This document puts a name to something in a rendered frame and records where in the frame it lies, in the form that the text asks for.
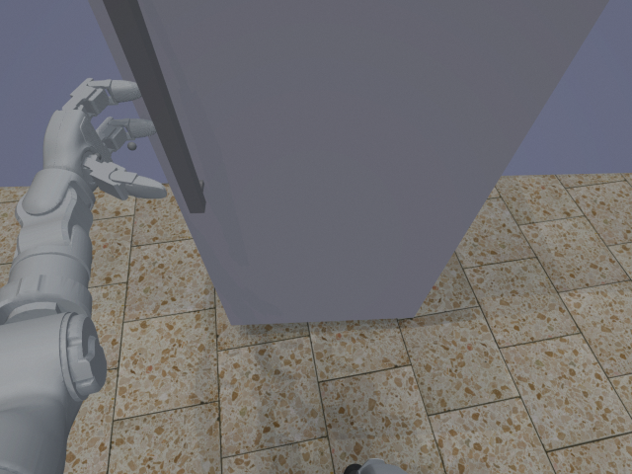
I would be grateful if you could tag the left robot forearm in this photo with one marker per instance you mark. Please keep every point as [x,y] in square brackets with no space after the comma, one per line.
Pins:
[51,267]

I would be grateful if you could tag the robot left hand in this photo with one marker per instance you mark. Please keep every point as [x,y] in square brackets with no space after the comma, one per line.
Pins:
[70,140]

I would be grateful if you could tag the handle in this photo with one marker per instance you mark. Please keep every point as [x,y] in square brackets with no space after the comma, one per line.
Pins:
[137,46]

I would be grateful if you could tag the right robot shin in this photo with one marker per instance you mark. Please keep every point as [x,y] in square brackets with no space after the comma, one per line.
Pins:
[370,461]

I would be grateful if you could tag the fridge door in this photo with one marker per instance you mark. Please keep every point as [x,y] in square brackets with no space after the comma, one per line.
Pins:
[346,146]

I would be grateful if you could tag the robot left upper arm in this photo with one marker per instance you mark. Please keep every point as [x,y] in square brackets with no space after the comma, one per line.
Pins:
[48,366]

